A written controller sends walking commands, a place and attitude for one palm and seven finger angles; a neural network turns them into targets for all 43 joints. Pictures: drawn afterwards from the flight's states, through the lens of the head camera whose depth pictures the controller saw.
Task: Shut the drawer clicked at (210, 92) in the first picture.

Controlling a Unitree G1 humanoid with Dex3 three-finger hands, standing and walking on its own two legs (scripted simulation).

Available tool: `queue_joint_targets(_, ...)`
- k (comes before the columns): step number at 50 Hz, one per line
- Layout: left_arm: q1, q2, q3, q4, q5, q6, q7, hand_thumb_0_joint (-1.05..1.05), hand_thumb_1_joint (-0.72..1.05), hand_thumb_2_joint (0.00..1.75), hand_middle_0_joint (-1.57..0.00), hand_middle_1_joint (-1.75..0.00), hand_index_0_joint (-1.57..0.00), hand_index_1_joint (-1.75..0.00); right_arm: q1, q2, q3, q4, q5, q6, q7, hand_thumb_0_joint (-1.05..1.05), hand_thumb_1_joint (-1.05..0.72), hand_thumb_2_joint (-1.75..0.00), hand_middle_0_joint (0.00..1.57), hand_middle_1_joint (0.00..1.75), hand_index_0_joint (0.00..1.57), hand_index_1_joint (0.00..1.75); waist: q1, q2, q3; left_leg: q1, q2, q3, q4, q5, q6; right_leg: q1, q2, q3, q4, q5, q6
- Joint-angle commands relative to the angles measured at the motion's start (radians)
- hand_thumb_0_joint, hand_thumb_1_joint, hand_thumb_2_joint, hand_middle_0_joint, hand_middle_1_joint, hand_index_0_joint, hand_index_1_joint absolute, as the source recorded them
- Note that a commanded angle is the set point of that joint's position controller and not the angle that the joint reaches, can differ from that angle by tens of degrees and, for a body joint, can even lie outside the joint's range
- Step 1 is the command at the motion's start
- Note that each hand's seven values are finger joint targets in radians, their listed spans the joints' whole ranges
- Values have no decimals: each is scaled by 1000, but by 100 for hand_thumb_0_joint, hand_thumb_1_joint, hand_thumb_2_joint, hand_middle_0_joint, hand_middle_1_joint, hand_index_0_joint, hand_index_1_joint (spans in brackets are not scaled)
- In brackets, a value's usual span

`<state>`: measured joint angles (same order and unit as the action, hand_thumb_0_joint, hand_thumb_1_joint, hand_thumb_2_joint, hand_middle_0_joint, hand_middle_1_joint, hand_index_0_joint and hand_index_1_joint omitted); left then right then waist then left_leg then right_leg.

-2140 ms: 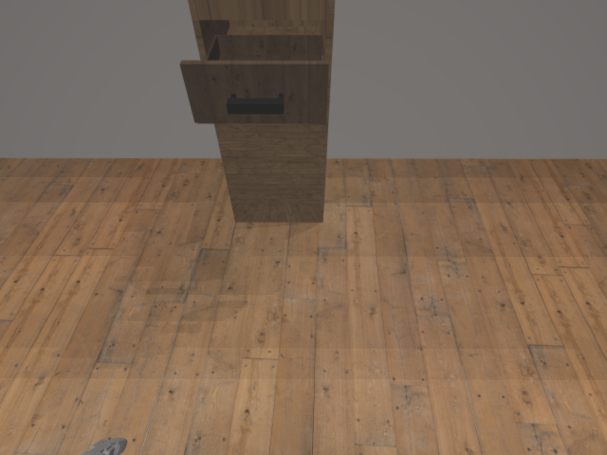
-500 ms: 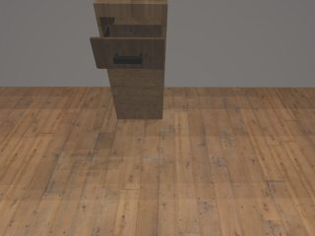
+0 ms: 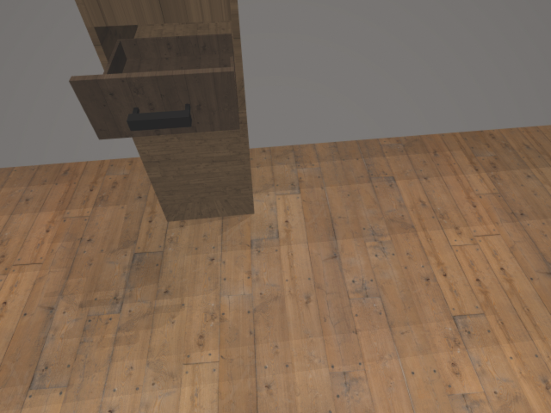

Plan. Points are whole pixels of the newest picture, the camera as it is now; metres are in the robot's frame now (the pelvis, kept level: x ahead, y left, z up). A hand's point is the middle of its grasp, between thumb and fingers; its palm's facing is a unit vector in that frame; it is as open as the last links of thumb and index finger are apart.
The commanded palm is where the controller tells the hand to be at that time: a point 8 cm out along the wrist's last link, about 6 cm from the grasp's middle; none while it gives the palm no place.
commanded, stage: turn to face it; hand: left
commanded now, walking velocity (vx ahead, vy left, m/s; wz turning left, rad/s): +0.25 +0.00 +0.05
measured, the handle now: (161, 114) +0.71 +0.32 +0.01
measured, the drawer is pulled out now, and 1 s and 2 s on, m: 0.27 0.27 0.27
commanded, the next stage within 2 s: take the last steps up to it in 0.58 s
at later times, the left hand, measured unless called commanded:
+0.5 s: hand (151, 408) +0.15 +0.23 -0.18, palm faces +0.11 -0.98 -0.14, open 7.4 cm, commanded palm none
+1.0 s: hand (156, 394) +0.17 +0.22 -0.15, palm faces +0.17 -0.96 -0.21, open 7.4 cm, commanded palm none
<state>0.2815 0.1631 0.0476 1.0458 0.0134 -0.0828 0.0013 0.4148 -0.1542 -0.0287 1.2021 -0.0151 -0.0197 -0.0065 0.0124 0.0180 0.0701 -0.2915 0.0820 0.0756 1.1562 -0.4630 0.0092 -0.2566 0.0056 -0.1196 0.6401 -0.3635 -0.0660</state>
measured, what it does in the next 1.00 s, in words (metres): walks ahead: left foot, then right foot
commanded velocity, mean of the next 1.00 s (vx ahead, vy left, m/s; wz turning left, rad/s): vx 0.11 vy -0.01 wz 0.19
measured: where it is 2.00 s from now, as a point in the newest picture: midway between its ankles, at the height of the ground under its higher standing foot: (254, 355)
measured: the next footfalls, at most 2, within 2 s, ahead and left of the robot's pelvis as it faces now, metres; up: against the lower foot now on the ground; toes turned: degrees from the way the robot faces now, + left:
left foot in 0.30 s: +0.26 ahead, +0.11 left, +0.00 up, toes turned +8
right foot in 0.96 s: +0.20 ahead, -0.05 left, +0.00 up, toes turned +4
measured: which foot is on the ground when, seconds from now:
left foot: up 0.00-0.28, down 0.30-0.96, up 0.98-1.00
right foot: down 0.00-0.32, up 0.34-0.94, down 0.96-1.00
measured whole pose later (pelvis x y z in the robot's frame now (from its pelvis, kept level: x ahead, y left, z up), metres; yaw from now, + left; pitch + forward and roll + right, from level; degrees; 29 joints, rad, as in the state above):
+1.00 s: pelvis +0.19 +0.05 +0.02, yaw +7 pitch +0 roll +1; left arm 0.34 0.13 0.03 1.07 0.03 0.00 0.02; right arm 0.36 -0.15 -0.06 1.11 -0.02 0.02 -0.01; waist -0.01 0.02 -0.04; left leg -0.30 -0.09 0.06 0.52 -0.28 0.07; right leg -0.15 0.00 -0.05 0.46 -0.31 -0.04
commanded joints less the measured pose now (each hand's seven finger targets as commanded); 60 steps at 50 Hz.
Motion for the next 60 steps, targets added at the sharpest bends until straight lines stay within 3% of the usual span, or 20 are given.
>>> queue_joint_targets(1,154,111,16,24,13,4,26,0,90,90,-20,-30,-20,-30,-121,-40,-22,-135,-7,-30,3,0,-90,-90,20,30,20,30,8,-65,51,-308,64,-39,62,102,-12,95,-314,329,-389,433,-138)
queue_joint_targets(5,116,103,8,22,13,-1,27,0,90,90,-20,-30,-20,-30,-116,-13,-21,-146,-3,-8,16,0,-90,-90,20,30,20,30,-33,-95,51,-240,39,16,-152,212,-29,41,-234,138,-411,548,-98)
queue_joint_targets(11,153,108,7,44,11,9,38,0,90,90,-20,-30,-20,-30,-201,-16,-11,-186,2,-22,15,0,-90,-90,20,30,20,30,-11,-152,17,-123,-36,63,-449,302,6,171,-203,53,-304,815,-45)
queue_joint_targets(13,141,105,7,42,10,20,45,0,90,90,-20,-30,-20,-30,-108,-41,-15,-161,-3,-24,5,0,-90,-90,20,30,20,30,-56,-130,-25,20,-55,42,-560,389,24,174,-193,30,-160,823,-17)
queue_joint_targets(14,137,101,7,37,5,27,47,0,90,90,-20,-30,-20,-30,-16,-81,-24,-140,-7,-25,0,0,-90,-90,20,30,20,30,-94,-79,-80,152,-38,8,-620,560,38,135,-170,17,-11,725,11)
queue_joint_targets(15,166,74,7,23,-8,34,46,0,90,90,-20,-30,-20,-30,55,-164,-40,-139,-18,-27,-11,0,-90,-90,20,30,20,30,-107,94,-163,334,127,-176,-633,884,116,-13,-80,-22,198,398,58)
queue_joint_targets(16,229,29,-3,10,-20,39,43,0,90,90,-20,-30,-20,-30,84,-224,-47,-142,-8,-23,-17,0,-90,-90,20,30,20,30,-76,288,-254,402,339,-425,-726,1178,249,-122,14,9,489,-289,82)
queue_joint_targets(17,216,60,1,4,-7,48,49,0,90,90,-20,-30,-20,-30,15,-220,-39,-155,5,-10,-20,0,-90,-90,20,30,20,30,-51,201,-233,293,343,-417,-790,936,282,-110,-21,96,579,-312,62)
queue_joint_targets(20,110,53,10,4,9,70,35,0,90,90,-20,-30,-20,-30,-162,-122,-21,-209,-1,-12,-25,0,-90,-90,20,30,20,30,-6,103,-29,13,218,-314,-908,509,206,-163,-100,127,557,-111,82)
queue_joint_targets(22,130,33,8,9,10,88,30,0,90,90,-20,-30,-20,-30,-190,-114,-20,-214,1,-14,-24,0,-90,-90,20,30,20,30,18,76,-41,-36,161,-224,-933,441,167,-114,-98,110,485,-42,93)
queue_joint_targets(25,138,41,14,4,14,103,33,0,90,90,-20,-30,-20,-30,-180,-128,-32,-229,2,-11,-24,0,-90,-90,20,30,20,30,13,27,-124,39,154,-226,-936,423,171,-132,-93,105,433,-14,105)
queue_joint_targets(34,22,72,23,-42,16,116,36,0,90,90,-20,-30,-20,-30,-127,-144,-42,-212,-2,11,-24,0,-90,-90,20,30,20,30,-23,81,-87,120,145,-309,-954,305,167,-201,-79,116,290,-24,117)
queue_joint_targets(39,2,62,7,-40,20,106,26,0,90,90,-20,-30,-20,-30,-69,-149,-48,-187,-9,6,-22,0,-90,-90,20,30,20,30,-46,58,-53,84,143,-402,-1024,-46,178,-156,-57,106,174,-73,85)
queue_joint_targets(43,70,50,0,-21,17,94,19,0,90,90,-20,-30,-20,-30,-65,-156,-55,-170,-13,2,-18,0,-90,-90,20,30,20,30,-20,31,-51,21,136,-401,-1037,-119,174,-22,-32,80,20,-100,56)
queue_joint_targets(46,192,34,3,30,13,83,18,0,90,90,-20,-30,-20,-30,-88,-143,-56,-160,-8,9,-15,0,-90,-90,20,30,20,30,24,5,-14,-134,62,-304,-989,-162,102,216,-5,35,-236,-12,35)
queue_joint_targets(47,230,57,10,39,17,79,23,0,90,90,-20,-30,-20,-30,-97,-113,-53,-160,-3,10,-12,0,-90,-90,20,30,20,30,37,-52,16,-222,11,-246,-893,-147,61,284,-58,111,-335,-71,11)
queue_joint_targets(49,250,161,30,23,22,71,37,0,90,90,-20,-30,-20,-30,-145,-65,-42,-209,-6,9,-1,0,-90,-90,20,30,20,30,54,-318,124,-446,-130,-23,-402,-23,10,195,-427,589,-626,-471,-137)
queue_joint_targets(50,182,141,25,8,10,56,43,0,90,90,-20,-30,-20,-30,-158,-110,-55,-201,-21,8,9,0,-90,-90,20,30,20,30,14,-191,150,-416,-74,-76,-276,51,23,87,-411,539,-639,-427,-132)
queue_joint_targets(53,144,72,7,7,1,22,32,0,90,90,-20,-30,-20,-30,-93,-70,-56,-161,-14,9,24,0,-90,-90,20,30,20,30,-35,-96,130,-374,-39,-58,-133,217,9,98,-279,296,-575,-99,-69)
queue_joint_targets(60,292,52,1,81,13,-4,32,0,90,90,-20,-30,-20,-30,-228,-36,-43,-207,-11,-1,24,0,-90,-90,20,30,20,30,19,-114,96,-428,19,-13,-200,236,-14,259,-280,185,-475,361,-87)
